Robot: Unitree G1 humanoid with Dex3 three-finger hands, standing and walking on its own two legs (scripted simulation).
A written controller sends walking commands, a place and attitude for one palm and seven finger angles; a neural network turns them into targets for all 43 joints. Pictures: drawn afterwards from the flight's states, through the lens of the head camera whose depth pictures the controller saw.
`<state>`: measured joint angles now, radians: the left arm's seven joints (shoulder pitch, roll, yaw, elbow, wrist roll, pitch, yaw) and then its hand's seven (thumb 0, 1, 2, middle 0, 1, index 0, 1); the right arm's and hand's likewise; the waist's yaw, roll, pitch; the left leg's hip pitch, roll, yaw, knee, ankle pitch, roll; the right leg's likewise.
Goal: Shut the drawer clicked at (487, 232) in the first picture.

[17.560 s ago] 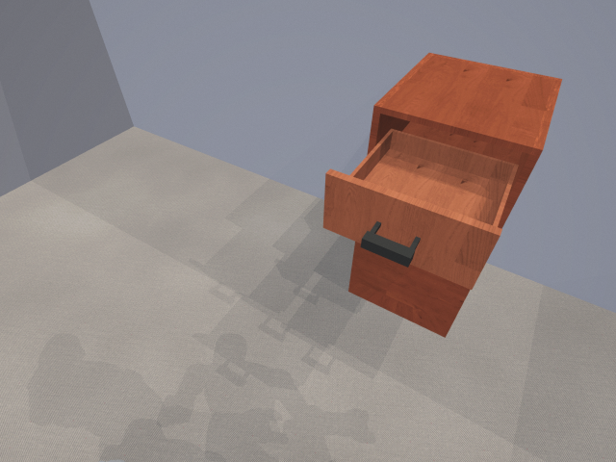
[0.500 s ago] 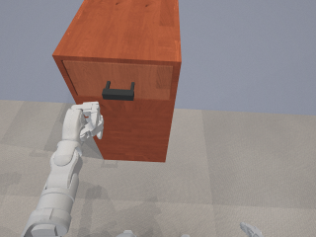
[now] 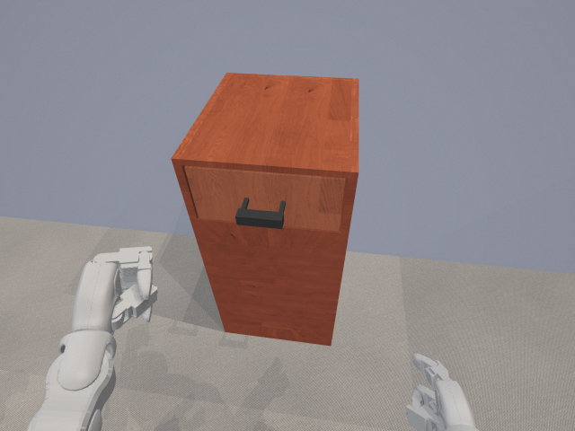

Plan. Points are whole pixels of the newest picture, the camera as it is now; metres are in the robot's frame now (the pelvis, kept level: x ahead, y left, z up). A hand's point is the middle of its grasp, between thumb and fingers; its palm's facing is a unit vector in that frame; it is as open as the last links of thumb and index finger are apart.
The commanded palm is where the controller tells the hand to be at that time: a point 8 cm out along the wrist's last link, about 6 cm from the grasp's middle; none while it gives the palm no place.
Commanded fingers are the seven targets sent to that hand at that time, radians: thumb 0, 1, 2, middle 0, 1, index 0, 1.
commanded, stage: draw the hand back to the body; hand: left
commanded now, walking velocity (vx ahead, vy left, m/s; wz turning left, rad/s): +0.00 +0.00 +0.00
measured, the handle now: (262, 211) +0.58 +0.12 -0.06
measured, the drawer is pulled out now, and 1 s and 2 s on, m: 0.00 0.00 0.00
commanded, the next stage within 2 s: step back with the hand held close in 0.48 s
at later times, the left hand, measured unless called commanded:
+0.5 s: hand (74, 332) +0.17 +0.23 +0.16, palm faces +0.43 -0.83 -0.37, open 3.2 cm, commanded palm +0.12 +0.27 +0.18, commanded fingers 0.00 0.90 0.90 -1.40 -1.60 -1.40 -1.60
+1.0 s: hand (78, 341) +0.16 +0.23 +0.15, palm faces +0.27 -0.83 -0.50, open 3.2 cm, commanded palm +0.10 +0.28 +0.18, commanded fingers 0.00 0.90 0.90 -1.40 -1.60 -1.40 -1.60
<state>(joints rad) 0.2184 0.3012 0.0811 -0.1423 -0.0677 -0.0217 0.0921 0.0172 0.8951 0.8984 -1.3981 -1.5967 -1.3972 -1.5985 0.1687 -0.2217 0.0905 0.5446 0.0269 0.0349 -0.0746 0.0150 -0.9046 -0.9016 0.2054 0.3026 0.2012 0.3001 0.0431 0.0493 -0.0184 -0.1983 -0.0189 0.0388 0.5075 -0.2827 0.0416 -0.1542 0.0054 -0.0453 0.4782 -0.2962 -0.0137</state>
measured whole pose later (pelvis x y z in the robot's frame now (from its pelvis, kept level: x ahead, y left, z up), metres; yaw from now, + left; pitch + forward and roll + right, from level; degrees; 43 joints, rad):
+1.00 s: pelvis -0.03 +0.00 +0.00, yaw +0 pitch +1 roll -1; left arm 0.66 0.41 0.32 -0.57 -0.05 -0.16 0.12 0.02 0.89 0.90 -1.40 -1.60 -1.40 -1.60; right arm 0.19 -0.25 -0.02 0.56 0.01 0.01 -0.07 0.02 -0.91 -0.90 0.20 0.30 0.20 0.30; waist 0.00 0.02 0.03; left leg -0.27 -0.02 0.04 0.47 -0.21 0.04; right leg -0.23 0.01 -0.05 0.45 -0.23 -0.01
